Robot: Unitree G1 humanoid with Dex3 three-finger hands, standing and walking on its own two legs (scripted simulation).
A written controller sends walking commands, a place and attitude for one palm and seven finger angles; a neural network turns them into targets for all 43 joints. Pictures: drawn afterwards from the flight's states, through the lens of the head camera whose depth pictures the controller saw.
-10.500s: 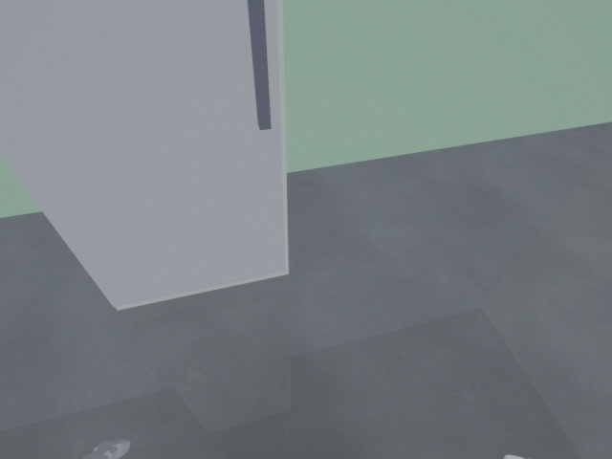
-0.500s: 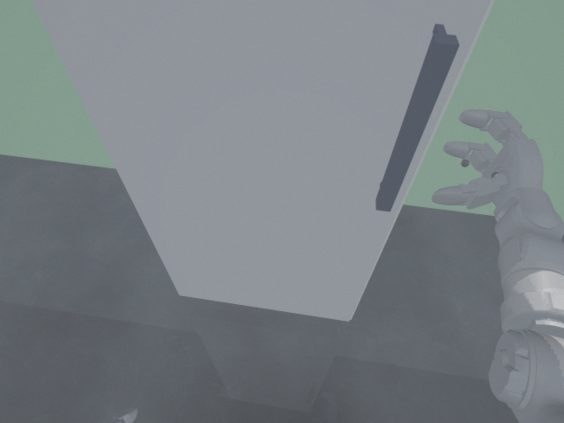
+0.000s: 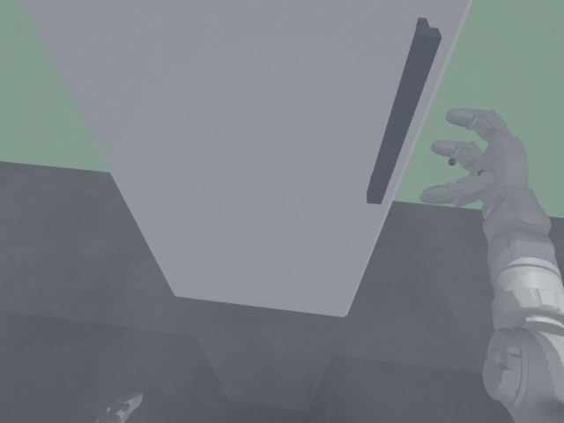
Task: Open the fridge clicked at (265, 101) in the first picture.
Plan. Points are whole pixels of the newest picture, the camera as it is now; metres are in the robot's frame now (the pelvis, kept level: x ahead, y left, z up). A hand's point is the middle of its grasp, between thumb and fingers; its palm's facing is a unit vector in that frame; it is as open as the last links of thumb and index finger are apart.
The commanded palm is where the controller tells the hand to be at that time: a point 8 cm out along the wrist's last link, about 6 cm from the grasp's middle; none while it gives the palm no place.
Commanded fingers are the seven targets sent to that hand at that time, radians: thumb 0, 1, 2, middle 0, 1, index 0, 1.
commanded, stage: move the hooked fingers beside the handle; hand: right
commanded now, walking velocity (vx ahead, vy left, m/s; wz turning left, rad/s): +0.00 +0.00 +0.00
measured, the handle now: (394, 125) +0.53 -0.11 +0.15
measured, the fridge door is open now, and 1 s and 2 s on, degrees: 0 0 0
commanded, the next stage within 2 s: feel for the door with the fingertips in 0.58 s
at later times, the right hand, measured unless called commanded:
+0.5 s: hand (451, 162) +0.47 -0.19 +0.14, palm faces +0.02 +1.00 +0.02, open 14.0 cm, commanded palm +0.44 -0.24 +0.15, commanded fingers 0.00 0.50 -0.30 0.30 1.20 0.30 1.20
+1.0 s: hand (423, 160) +0.46 -0.15 +0.15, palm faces -0.02 +1.00 +0.02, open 14.0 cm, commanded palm +0.44 -0.20 +0.15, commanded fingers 0.00 0.50 -0.30 0.30 1.20 0.30 1.20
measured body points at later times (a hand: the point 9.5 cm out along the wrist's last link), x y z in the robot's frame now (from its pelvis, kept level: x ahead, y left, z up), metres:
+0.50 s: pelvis +0.01 +0.00 +0.00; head +0.05 +0.00 +0.45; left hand +0.04 +0.27 -0.12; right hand +0.46 -0.24 +0.14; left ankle -0.02 +0.13 -0.73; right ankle +0.02 -0.12 -0.73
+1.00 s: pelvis +0.01 +0.00 +0.00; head +0.04 +0.00 +0.45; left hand +0.10 +0.25 -0.11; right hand +0.46 -0.20 +0.15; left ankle -0.02 +0.13 -0.72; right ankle +0.02 -0.12 -0.73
